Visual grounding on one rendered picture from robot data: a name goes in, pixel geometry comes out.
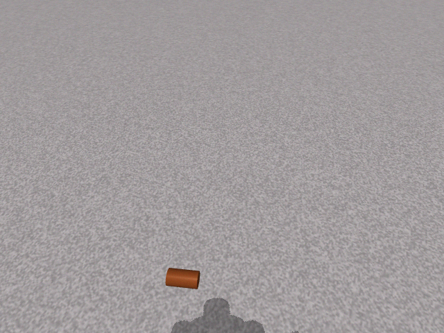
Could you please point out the can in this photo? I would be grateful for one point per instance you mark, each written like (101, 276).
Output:
(176, 277)

